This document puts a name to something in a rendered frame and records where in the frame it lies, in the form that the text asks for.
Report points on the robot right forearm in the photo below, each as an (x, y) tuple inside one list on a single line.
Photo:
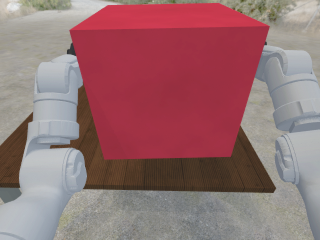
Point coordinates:
[(293, 88)]

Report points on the carton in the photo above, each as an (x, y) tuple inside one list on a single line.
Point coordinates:
[(168, 80)]

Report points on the table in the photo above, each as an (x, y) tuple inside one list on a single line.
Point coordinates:
[(243, 172)]

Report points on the left robot hand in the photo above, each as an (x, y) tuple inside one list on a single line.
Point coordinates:
[(71, 51)]

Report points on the left robot upper arm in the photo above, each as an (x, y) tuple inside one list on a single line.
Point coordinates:
[(48, 178)]

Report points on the right robot upper arm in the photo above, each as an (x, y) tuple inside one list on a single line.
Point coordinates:
[(297, 160)]

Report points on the robot left forearm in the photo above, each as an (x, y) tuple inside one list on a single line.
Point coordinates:
[(55, 101)]

